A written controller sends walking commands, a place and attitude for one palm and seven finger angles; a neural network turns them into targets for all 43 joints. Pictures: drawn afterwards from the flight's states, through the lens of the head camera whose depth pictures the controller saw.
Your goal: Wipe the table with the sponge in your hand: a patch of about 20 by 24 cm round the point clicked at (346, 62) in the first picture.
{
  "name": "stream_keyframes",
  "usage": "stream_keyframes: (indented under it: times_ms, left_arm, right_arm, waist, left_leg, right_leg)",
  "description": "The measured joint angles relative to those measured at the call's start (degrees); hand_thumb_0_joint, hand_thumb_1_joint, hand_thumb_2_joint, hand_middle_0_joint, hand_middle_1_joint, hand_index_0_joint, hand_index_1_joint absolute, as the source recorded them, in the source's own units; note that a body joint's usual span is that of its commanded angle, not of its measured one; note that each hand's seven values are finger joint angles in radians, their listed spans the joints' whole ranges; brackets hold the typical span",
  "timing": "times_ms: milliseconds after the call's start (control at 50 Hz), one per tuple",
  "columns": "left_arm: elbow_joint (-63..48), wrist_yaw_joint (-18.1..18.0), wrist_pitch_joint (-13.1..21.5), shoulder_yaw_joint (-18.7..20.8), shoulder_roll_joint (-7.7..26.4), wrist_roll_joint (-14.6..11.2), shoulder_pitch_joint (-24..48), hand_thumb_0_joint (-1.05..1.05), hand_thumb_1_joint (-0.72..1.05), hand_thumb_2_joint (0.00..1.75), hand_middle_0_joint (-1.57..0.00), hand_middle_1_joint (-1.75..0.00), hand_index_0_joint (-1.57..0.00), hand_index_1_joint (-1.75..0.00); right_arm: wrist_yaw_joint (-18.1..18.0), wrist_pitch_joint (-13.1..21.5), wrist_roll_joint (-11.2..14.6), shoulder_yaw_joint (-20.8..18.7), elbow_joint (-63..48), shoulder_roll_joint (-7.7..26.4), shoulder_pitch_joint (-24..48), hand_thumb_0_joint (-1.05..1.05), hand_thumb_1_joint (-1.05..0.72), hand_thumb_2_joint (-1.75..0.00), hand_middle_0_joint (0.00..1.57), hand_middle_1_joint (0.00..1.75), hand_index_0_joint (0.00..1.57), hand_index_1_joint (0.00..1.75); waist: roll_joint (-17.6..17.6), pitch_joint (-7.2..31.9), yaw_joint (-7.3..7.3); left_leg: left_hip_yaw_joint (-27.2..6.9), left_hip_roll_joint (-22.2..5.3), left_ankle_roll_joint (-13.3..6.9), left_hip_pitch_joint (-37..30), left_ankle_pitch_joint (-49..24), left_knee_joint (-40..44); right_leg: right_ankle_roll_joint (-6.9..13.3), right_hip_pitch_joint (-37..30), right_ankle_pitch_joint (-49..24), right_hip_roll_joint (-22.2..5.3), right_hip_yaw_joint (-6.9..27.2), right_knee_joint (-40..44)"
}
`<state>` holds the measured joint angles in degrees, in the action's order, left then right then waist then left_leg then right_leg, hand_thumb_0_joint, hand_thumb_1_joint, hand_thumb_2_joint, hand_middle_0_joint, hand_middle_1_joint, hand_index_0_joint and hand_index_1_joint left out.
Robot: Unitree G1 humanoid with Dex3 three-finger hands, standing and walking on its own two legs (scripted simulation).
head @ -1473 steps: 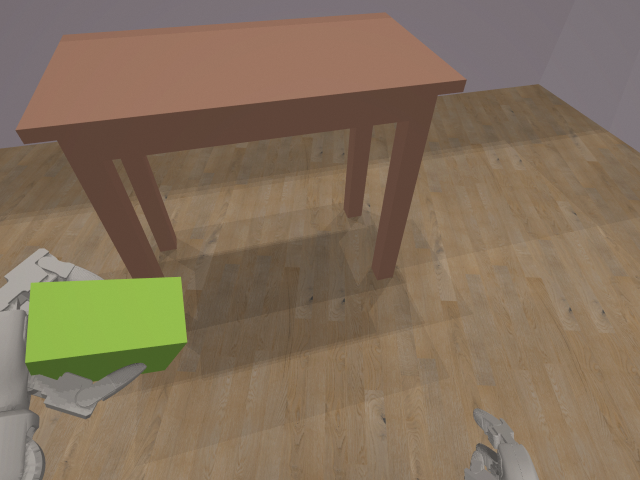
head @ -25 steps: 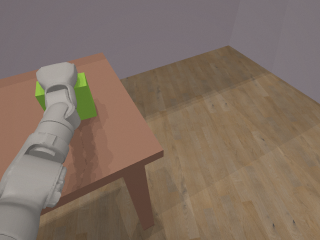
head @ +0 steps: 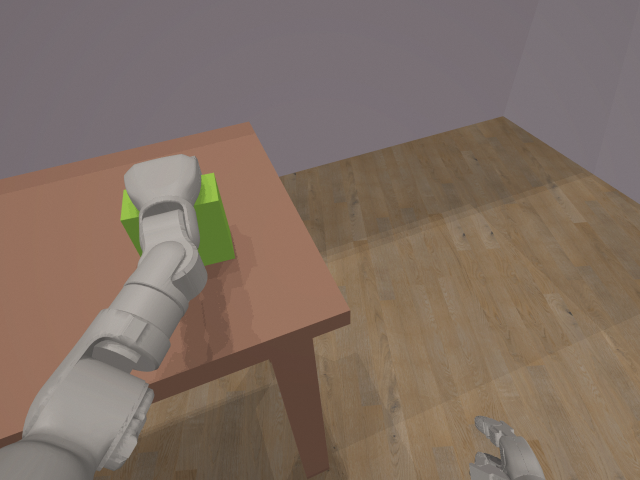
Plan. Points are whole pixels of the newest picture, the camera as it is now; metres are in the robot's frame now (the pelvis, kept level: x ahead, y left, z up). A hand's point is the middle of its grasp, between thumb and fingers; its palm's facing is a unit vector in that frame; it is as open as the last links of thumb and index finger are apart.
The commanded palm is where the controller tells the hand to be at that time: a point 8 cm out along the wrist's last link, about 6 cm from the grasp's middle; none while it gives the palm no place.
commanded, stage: wipe back along the third lane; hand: left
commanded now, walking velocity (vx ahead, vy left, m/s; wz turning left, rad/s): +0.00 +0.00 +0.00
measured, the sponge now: (186, 235) +0.41 +0.24 +0.10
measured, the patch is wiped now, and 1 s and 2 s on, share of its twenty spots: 0.85 0.85 0.85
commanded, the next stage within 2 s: slide back across to the middle lane in 0.84 s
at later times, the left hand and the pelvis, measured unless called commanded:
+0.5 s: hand (184, 234) +0.37 +0.21 +0.14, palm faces +0.10 -0.01 -0.99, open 10.3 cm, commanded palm +0.32 +0.20 +0.17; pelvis +0.00 -0.01 +0.00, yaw -1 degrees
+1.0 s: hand (192, 262) +0.32 +0.18 +0.14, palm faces +0.17 -0.05 -0.98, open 10.3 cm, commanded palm +0.27 +0.18 +0.17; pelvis -0.01 -0.01 +0.00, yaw -1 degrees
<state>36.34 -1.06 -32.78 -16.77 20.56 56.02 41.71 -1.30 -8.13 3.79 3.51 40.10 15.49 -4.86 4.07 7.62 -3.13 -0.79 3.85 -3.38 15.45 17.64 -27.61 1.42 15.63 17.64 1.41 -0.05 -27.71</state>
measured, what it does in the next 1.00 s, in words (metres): stands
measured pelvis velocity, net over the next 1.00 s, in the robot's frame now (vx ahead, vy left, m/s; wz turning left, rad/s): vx -0.01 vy -0.01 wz -0.02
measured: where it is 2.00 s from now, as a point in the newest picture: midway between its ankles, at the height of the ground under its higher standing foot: outside the picture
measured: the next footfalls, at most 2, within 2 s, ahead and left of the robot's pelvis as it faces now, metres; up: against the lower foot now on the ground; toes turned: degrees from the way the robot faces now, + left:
none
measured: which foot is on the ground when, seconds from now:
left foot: down 0.00-1.00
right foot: down 0.00-1.00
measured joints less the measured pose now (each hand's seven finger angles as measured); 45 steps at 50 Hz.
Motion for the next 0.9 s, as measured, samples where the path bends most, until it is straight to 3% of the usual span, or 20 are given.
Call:
stream_keyframes:
  times_ms: [160, 300, 900]
  left_arm:
    - [-7.1, 0.7, 0.1, 0.7, 1.5, -0.2, -5.1, -0.01, -0.51, 1.04, -0.69, -1.33, -0.72, -1.34]
    - [-13.3, 1.1, -2.2, 0.2, 2.0, -0.5, -9.2, -0.01, -0.51, 1.04, -0.69, -1.33, -0.72, -1.34]
    - [-31.3, 0.5, -7.4, -2.6, 0.1, 0.0, -22.0, 0.0, -0.5, 1.04, -0.68, -1.34, -0.71, -1.35]
  right_arm:
    - [0.1, -0.1, 0.1, 0.6, -0.7, 0.1, -0.7, 0.01, -0.91, -0.9, 0.2, 0.3, 0.2, 0.29]
    - [0.2, -0.2, 0.4, 0.6, 0.0, 1.1, -0.8, 0.01, -0.91, -0.9, 0.2, 0.3, 0.2, 0.29]
    - [2.3, -0.3, 0.7, 2.0, -1.7, 0.0, 4.9, 0.01, -0.91, -0.9, 0.2, 0.3, 0.2, 0.29]
  waist:
    - [0.4, -0.6, -0.18]
    - [1.0, -1.3, -0.3]
    - [2.2, -2.1, -1.95]
  left_leg:
    - [0.2, -0.4, 0.4, -1.4, 0.3, 0.2]
    - [0.3, -0.6, 0.6, -2.7, 0.3, 0.7]
    - [0.9, -1.0, 1.1, -6.0, -0.3, 1.5]
  right_leg:
    - [0.4, -1.2, 0.3, 0.5, 0.2, 0.1]
    - [0.6, -2.3, 0.3, 0.7, 0.4, 0.3]
    - [1.0, -4.9, 0.0, 1.0, 1.0, -0.1]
